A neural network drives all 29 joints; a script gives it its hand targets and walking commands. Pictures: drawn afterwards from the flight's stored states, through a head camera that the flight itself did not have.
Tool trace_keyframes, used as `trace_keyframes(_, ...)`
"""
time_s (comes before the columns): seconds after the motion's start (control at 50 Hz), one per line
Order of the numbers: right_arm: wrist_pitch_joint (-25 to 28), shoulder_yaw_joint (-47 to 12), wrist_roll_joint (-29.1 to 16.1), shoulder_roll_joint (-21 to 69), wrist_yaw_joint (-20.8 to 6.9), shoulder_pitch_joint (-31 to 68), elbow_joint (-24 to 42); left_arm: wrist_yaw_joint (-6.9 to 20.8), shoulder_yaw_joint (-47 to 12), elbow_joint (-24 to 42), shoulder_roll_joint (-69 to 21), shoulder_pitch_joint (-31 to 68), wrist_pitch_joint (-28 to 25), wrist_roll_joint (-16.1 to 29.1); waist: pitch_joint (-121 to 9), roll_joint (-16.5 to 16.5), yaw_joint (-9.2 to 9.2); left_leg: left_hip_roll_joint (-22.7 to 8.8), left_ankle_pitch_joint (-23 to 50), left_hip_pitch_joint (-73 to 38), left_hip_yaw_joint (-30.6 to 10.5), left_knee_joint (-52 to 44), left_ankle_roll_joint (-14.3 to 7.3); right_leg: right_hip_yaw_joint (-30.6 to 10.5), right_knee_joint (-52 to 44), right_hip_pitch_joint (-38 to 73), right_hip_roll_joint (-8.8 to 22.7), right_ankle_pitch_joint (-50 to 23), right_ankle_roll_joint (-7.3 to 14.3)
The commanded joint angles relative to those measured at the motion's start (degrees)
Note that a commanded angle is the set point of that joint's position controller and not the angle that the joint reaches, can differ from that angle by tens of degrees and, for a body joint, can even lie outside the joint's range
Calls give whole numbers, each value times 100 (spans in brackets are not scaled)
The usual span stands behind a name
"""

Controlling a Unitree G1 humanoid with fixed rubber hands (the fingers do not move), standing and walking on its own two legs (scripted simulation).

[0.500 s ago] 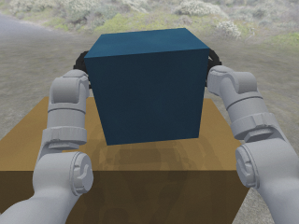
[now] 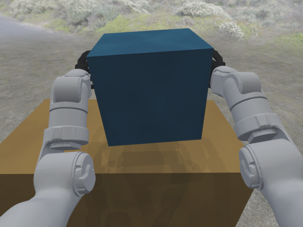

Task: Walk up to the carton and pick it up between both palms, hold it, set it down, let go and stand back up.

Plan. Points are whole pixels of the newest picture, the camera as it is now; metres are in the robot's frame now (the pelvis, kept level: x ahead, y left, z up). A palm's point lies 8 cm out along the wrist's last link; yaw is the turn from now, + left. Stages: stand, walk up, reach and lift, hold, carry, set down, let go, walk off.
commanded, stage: hold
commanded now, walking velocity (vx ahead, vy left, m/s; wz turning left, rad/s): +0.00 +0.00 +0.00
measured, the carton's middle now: (150, 84) +0.39 -0.01 +0.28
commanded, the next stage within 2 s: set down in 0.40 s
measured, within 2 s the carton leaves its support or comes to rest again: neither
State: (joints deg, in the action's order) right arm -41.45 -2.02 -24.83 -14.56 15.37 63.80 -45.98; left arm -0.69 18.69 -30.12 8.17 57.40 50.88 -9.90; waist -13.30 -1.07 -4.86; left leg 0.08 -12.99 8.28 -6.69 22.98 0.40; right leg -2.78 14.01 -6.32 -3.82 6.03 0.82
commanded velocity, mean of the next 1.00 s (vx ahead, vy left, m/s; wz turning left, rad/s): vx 0.00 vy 0.00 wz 0.00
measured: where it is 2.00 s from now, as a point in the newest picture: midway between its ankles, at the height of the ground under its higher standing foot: outside the picture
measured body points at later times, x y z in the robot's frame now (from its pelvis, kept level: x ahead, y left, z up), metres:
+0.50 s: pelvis +0.00 +0.00 +0.00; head -0.10 +0.01 +0.44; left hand +0.39 +0.16 +0.31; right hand +0.38 -0.17 +0.32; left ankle -0.01 +0.12 -0.75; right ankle +0.02 -0.11 -0.75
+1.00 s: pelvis +0.02 -0.01 +0.00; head -0.06 +0.03 +0.44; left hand +0.42 +0.17 +0.28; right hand +0.41 -0.16 +0.28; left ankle +0.00 +0.12 -0.75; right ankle +0.02 -0.11 -0.75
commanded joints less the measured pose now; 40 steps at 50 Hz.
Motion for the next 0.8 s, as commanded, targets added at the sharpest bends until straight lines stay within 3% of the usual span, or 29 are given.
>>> trace_keyframes(0.0,248,-851,-1105,3727,-887,5088,2177,842,-1854,1006,-3598,4628,-483,1226,-1872,-179,-4,206,1395,95,196,-321,310,-41,62,1270,-56,-1159,-97)
trace_keyframes(0.24,224,-919,-1136,3828,-814,5123,2284,853,-1805,971,-3509,4592,-499,1238,-1928,-45,12,250,1394,122,202,-284,240,-68,62,1260,-39,-1197,-139)
trace_keyframes(0.38,203,-945,-1143,3849,-793,5051,2378,859,-1912,1125,-3579,4596,-478,1276,-1953,-154,-42,261,1465,55,194,-274,291,-52,71,1260,-48,-1254,-147)
trace_keyframes(0.4,301,-891,-845,4038,-829,5554,2396,884,-1728,1255,-3525,4933,-551,1460,-1818,-184,-51,308,1153,-121,186,-340,344,66,117,1096,27,-945,-154)
trace_keyframes(0.5,644,-597,-515,3901,-953,5585,1807,902,-1586,760,-3366,5118,-836,1328,-1652,-206,-87,222,625,-34,244,-483,329,159,37,1083,47,-452,-90)
trace_keyframes(0.66,1221,-202,78,3499,-930,4893,1058,1132,-1146,54,-3144,4344,-1275,779,-1184,-44,-179,203,1059,-407,351,-544,315,262,-70,1296,33,-728,-97)
trace_keyframes(0.78,1755,-62,384,3361,-945,4527,935,1274,-1259,308,-3136,4160,-1517,481,-1084,-217,-304,228,1752,-758,435,-465,399,347,-15,1473,4,-1156,-98)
